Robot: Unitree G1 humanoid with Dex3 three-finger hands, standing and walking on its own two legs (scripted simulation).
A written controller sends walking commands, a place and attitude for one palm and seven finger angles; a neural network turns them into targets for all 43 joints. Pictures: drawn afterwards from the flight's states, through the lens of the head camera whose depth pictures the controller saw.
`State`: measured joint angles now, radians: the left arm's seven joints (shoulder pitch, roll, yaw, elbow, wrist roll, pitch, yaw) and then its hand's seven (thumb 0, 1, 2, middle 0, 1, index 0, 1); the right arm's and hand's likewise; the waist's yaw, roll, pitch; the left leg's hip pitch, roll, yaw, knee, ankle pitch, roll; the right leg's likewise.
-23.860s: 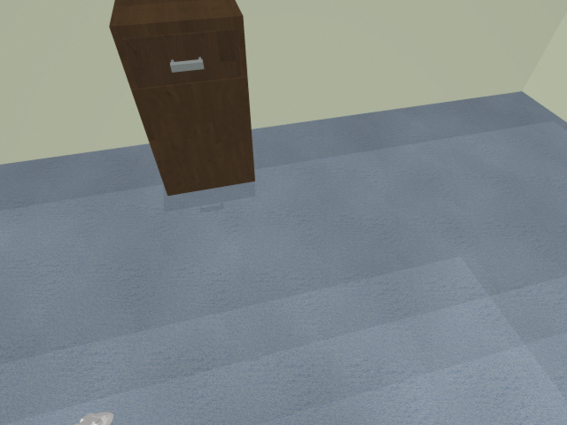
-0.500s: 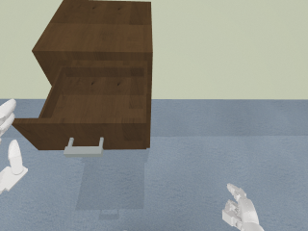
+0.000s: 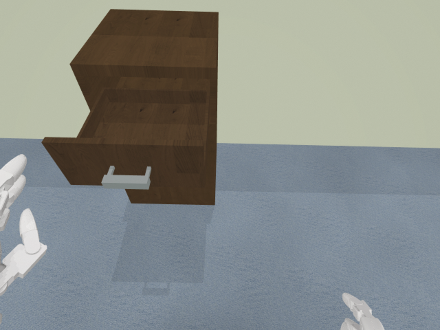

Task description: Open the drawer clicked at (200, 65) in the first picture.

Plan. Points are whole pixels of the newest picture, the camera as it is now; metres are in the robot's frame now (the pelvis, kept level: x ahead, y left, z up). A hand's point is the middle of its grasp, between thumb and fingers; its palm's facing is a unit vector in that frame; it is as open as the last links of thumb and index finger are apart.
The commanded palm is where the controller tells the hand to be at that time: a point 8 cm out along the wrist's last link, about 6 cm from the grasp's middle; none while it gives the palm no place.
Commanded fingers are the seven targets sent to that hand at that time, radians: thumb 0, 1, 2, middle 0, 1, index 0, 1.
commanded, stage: stop stepping back and stand still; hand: left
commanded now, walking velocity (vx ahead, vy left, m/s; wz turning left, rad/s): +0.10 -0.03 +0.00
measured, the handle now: (128, 175) +0.50 +0.26 -0.09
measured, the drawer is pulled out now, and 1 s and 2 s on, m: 0.30 0.30 0.30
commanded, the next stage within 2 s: let the arm hang, fingers relaxed in 0.30 s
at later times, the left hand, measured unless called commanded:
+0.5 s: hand (70, 270) +0.21 +0.25 +0.04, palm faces +0.22 -0.87 -0.45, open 7.4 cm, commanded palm none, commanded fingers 0.00 0.90 0.90 -0.20 -0.30 -0.20 -0.30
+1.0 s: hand out of the picture -0.04 +0.21 -0.16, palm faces +0.04 -0.97 -0.23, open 7.3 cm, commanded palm none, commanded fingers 0.00 0.90 0.90 -0.20 -0.30 -0.20 -0.30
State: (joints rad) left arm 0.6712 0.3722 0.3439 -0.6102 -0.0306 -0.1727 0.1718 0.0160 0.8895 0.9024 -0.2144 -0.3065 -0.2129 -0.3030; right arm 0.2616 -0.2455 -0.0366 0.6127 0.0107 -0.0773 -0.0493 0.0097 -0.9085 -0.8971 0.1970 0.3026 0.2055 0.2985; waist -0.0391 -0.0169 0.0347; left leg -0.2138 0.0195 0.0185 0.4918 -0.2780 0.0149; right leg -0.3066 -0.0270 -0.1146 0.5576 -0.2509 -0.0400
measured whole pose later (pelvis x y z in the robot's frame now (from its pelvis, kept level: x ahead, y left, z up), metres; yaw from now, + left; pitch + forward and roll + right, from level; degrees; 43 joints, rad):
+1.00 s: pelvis +0.00 +0.02 +0.01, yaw -1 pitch -3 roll +0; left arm 0.32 0.17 0.03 1.13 0.01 0.03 0.03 0.00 0.93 0.90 -0.20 -0.30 -0.20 -0.30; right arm 0.35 -0.14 0.00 1.08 -0.01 0.02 -0.04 0.00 -0.92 -0.90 0.19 0.30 0.20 0.30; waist 0.01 0.02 0.10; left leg -0.14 0.01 0.00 0.45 -0.26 0.01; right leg -0.19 0.00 -0.08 0.41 -0.17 -0.02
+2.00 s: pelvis +0.01 +0.01 +0.01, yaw -2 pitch -2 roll +0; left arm 0.28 0.10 0.03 1.14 0.01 0.01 0.04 0.01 0.91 0.90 -0.20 -0.30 -0.20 -0.30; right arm 0.34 -0.09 -0.01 1.11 -0.01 0.00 -0.05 0.00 -0.91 -0.90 0.19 0.30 0.20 0.30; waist 0.00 0.02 0.08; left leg -0.14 0.02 0.01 0.44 -0.27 -0.01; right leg -0.20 0.01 -0.07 0.43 -0.19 -0.04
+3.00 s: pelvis +0.03 +0.00 +0.01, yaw -1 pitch -2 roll +0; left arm 0.27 0.11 0.03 1.14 0.01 0.00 0.04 0.01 0.91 0.90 -0.20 -0.30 -0.20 -0.30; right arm 0.32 -0.10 -0.01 1.12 -0.01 0.00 -0.05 0.00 -0.91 -0.90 0.19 0.30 0.20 0.30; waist 0.01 0.02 0.07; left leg -0.09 0.03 0.01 0.41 -0.29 -0.02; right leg -0.15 0.03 -0.07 0.40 -0.22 -0.04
